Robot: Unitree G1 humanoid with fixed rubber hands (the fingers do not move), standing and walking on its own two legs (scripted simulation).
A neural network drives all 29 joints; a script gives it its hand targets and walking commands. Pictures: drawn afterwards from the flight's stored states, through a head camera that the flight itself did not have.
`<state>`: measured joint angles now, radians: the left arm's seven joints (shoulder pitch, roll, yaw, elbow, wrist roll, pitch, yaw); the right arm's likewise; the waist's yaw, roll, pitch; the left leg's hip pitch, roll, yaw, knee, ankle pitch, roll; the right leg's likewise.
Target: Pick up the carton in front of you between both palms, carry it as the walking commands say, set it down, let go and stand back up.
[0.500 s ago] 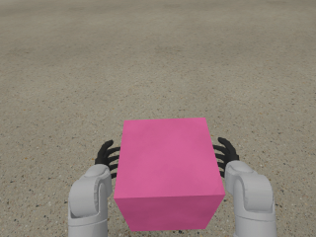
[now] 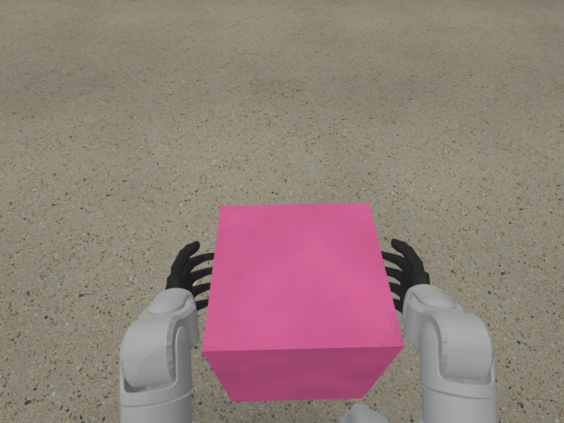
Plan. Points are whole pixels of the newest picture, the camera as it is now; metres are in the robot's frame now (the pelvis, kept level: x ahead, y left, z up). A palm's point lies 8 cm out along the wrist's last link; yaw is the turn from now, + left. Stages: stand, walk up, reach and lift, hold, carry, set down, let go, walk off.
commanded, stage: carry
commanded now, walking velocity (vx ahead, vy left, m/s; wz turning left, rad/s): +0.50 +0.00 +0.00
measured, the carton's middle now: (296, 308) +0.28 +0.00 +0.00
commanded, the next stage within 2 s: none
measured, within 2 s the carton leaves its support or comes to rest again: neither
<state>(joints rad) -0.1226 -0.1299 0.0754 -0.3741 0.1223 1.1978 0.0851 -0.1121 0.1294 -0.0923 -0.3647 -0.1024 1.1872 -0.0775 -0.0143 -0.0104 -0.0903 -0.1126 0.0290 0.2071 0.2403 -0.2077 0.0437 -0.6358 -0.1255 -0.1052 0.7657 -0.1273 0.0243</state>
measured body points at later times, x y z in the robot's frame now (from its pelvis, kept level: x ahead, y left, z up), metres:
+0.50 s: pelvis +0.33 -0.05 +0.00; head +0.35 -0.06 +0.45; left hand +0.60 +0.12 +0.08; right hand +0.62 -0.18 +0.07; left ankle +0.42 +0.11 -0.70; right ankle +0.29 -0.12 -0.75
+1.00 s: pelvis +0.68 +0.01 +0.00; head +0.69 +0.03 +0.45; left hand +0.95 +0.16 +0.06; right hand +0.95 -0.14 +0.07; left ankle +0.62 +0.09 -0.75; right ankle +0.76 -0.15 -0.69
